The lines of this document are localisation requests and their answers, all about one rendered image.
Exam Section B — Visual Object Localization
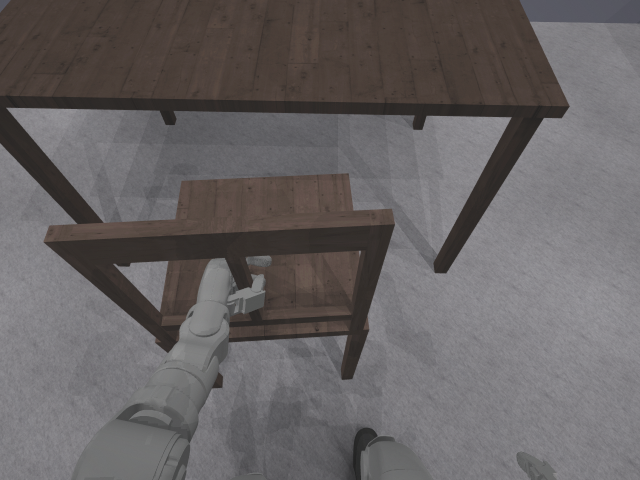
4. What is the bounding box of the right robot hand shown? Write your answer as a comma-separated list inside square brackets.
[516, 452, 557, 480]

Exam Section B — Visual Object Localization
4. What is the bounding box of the robot left upper arm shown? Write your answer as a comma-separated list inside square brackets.
[76, 419, 190, 480]

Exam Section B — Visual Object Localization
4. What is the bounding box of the robot left forearm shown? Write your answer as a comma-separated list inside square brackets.
[71, 301, 230, 480]

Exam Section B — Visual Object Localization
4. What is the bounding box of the chair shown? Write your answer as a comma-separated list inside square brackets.
[43, 173, 395, 388]

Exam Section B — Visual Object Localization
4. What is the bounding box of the left robot hand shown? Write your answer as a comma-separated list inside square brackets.
[196, 256, 272, 317]

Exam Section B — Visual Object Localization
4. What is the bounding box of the robot right foot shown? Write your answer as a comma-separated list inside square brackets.
[353, 428, 377, 480]

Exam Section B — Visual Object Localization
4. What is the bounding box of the right robot thigh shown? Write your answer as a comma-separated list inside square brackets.
[360, 441, 434, 480]

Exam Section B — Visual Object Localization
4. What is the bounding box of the table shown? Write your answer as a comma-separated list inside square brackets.
[0, 0, 570, 273]

